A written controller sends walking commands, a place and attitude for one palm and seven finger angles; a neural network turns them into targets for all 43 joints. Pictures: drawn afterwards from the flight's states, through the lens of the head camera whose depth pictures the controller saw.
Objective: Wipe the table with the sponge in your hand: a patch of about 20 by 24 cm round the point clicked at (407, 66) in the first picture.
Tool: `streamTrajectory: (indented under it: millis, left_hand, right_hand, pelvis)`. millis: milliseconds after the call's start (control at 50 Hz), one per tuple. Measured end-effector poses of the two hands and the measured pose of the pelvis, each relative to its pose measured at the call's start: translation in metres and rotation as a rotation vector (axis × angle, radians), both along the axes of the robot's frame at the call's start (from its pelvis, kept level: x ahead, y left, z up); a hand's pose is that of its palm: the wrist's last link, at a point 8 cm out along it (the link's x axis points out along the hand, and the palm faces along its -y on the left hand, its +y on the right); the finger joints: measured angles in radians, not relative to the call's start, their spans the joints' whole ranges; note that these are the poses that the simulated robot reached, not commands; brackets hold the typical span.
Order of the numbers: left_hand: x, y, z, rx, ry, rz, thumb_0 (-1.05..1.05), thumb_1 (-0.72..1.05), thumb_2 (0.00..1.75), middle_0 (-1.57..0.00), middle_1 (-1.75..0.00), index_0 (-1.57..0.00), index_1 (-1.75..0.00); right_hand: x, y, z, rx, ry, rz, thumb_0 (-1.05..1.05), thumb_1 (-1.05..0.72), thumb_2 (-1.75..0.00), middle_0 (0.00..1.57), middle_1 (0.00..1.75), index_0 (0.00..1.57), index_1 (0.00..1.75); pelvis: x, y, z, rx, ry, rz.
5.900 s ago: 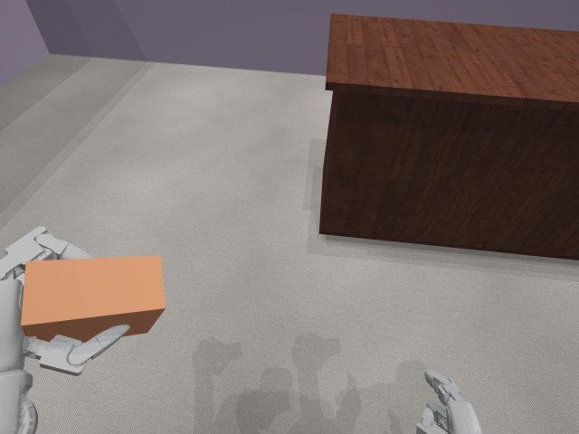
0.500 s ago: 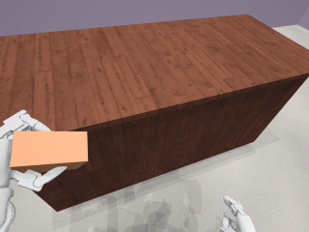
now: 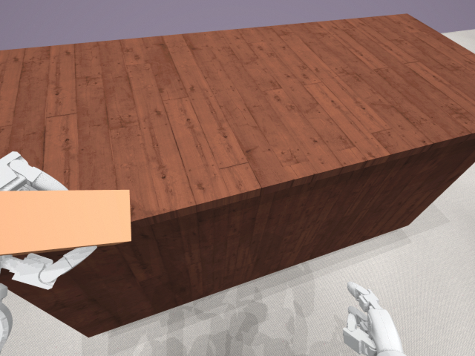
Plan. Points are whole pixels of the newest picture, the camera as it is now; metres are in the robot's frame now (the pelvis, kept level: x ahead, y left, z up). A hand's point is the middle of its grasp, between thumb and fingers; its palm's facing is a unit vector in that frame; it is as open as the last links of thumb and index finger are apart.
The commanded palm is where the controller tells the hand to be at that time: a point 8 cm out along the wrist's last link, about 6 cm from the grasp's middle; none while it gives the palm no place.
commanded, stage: shuffle to correct the standing spot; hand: left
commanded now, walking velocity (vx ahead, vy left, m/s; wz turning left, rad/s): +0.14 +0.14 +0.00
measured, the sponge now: (86, 222) +0.23 +0.21 +0.17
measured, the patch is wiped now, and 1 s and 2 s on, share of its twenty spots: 0.00 0.00 0.00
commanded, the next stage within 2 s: come to a stop and stand still in 0.40 s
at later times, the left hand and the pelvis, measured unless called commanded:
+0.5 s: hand (6, 192) +0.25 +0.30 +0.19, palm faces +0.44 -0.79 -0.42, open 9.6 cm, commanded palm +0.20 +0.32 +0.20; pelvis +0.04 +0.04 +0.00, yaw +0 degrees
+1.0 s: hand out of the picture +0.29 +0.34 +0.19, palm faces +0.40 -0.85 -0.35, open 9.6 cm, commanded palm +0.24 +0.38 +0.20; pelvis +0.08 +0.10 +0.01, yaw +1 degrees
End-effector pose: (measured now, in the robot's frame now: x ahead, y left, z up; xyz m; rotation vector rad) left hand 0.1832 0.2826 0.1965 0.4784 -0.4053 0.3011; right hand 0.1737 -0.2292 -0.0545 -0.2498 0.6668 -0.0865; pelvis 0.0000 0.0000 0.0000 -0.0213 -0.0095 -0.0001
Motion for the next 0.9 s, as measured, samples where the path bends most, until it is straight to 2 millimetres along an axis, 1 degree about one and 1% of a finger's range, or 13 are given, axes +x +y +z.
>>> streamTrajectory:
  millis: [80, 140, 200, 280, 340, 400, 500, 580, 640, 680, 780, 840, 900]
  left_hand:
    - [0.002, 0.014, -0.001, 0.009, -0.037, 0.013, -0.01, -0.46, 1.01, -0.81, -1.35, -0.80, -1.35]
    - [0.013, 0.023, -0.005, -0.006, -0.020, 0.033, -0.01, -0.46, 1.02, -0.81, -1.35, -0.80, -1.35]
    - [0.029, 0.021, -0.003, -0.020, 0.016, 0.023, -0.01, -0.46, 1.02, -0.80, -1.35, -0.80, -1.35]
    - [0.043, 0.013, 0.008, 0.023, 0.039, -0.029, -0.01, -0.46, 1.02, -0.80, -1.35, -0.80, -1.35]
    - [0.040, 0.014, 0.013, 0.119, 0.014, -0.047, -0.01, -0.46, 1.02, -0.80, -1.35, -0.80, -1.35]
    - [0.030, 0.032, 0.012, 0.149, 0.009, 0.008, -0.01, -0.46, 1.02, -0.80, -1.35, -0.80, -1.35]
    - [0.024, 0.053, 0.007, 0.044, 0.015, 0.098, -0.01, -0.46, 1.02, -0.80, -1.35, -0.80, -1.35]
    - [0.032, 0.058, 0.007, -0.031, 0.016, 0.081, -0.01, -0.46, 1.02, -0.80, -1.35, -0.80, -1.35]
    - [0.039, 0.067, 0.012, -0.029, -0.008, 0.047, -0.01, -0.46, 1.02, -0.80, -1.35, -0.80, -1.35]
    - [0.046, 0.079, 0.014, -0.016, -0.043, 0.032, -0.01, -0.46, 1.02, -0.80, -1.35, -0.80, -1.35]
    - [0.062, 0.108, 0.010, -0.031, -0.031, 0.088, -0.01, -0.46, 1.02, -0.80, -1.35, -0.80, -1.35]
    - [0.064, 0.107, 0.005, -0.040, 0.010, 0.101, -0.01, -0.46, 1.02, -0.80, -1.35, -0.80, -1.35]
    - [0.064, 0.100, 0.002, -0.051, 0.051, 0.086, -0.01, -0.46, 1.02, -0.80, -1.35, -0.80, -1.35]
  right_hand:
    - [0.001, 0.003, -0.008, -0.021, 0.037, -0.016, 0.02, -0.91, -0.90, 0.21, 0.30, 0.20, 0.30]
    - [-0.001, 0.011, -0.013, -0.002, 0.054, -0.047, 0.02, -0.91, -0.90, 0.21, 0.30, 0.20, 0.30]
    - [-0.007, 0.021, -0.013, 0.040, 0.071, -0.061, 0.02, -0.91, -0.90, 0.20, 0.30, 0.20, 0.30]
    - [-0.010, 0.032, -0.017, 0.068, 0.100, -0.069, 0.02, -0.91, -0.90, 0.21, 0.30, 0.20, 0.30]
    - [-0.001, 0.033, -0.034, 0.067, 0.115, -0.043, 0.02, -0.90, -0.90, 0.21, 0.30, 0.20, 0.30]
    - [0.011, 0.032, -0.044, 0.047, 0.147, -0.012, 0.02, -0.91, -0.90, 0.21, 0.30, 0.20, 0.30]
    - [0.026, 0.040, -0.031, 0.023, 0.136, 0.021, 0.02, -0.91, -0.90, 0.21, 0.30, 0.20, 0.30]
    - [0.037, 0.053, -0.011, -0.019, 0.080, 0.028, 0.02, -0.91, -0.90, 0.21, 0.30, 0.20, 0.30]
    - [0.046, 0.067, 0.000, -0.042, 0.007, 0.005, 0.02, -0.91, -0.90, 0.21, 0.30, 0.20, 0.30]
    - [0.052, 0.077, 0.001, -0.039, -0.033, -0.024, 0.02, -0.91, -0.90, 0.21, 0.30, 0.20, 0.30]
    - [0.058, 0.111, 0.003, 0.036, -0.035, -0.023, 0.02, -0.91, -0.90, 0.20, 0.30, 0.20, 0.30]
    - [0.062, 0.126, 0.000, 0.079, -0.022, 0.017, 0.01, -0.91, -0.90, 0.21, 0.30, 0.20, 0.30]
    - [0.065, 0.133, -0.005, 0.098, 0.007, 0.046, 0.01, -0.90, -0.90, 0.21, 0.30, 0.20, 0.30]
  pelvis:
    - [0.010, 0.012, -0.007, 0.004, 0.010, -0.014]
    - [0.014, 0.018, -0.005, 0.015, -0.009, -0.026]
    - [0.023, 0.022, 0.002, 0.008, -0.017, -0.022]
    - [0.036, 0.025, 0.006, -0.006, -0.011, 0.003]
    - [0.044, 0.025, -0.008, 0.015, -0.020, 0.056]
    - [0.043, 0.030, -0.013, -0.008, -0.037, 0.029]
    - [0.044, 0.041, -0.002, 0.013, -0.031, 0.007]
    - [0.048, 0.056, 0.008, 0.056, -0.025, 0.009]
    - [0.057, 0.074, 0.008, 0.049, -0.026, -0.004]
    - [0.060, 0.085, 0.003, 0.031, -0.034, -0.002]
    - [0.067, 0.092, 0.007, 0.035, -0.038, 0.017]
    - [0.071, 0.093, 0.008, 0.025, -0.025, 0.016]
    - [0.076, 0.094, 0.011, 0.006, -0.014, 0.013]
